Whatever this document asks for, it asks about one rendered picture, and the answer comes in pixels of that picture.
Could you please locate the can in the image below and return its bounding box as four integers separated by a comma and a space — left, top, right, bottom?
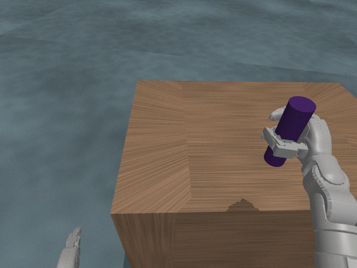
264, 96, 316, 167

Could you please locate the right robot hand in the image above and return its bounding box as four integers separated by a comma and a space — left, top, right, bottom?
260, 106, 332, 165

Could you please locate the right robot arm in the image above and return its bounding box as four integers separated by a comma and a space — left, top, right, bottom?
301, 154, 357, 268

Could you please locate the left robot hand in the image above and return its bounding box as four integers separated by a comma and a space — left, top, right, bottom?
56, 226, 81, 268

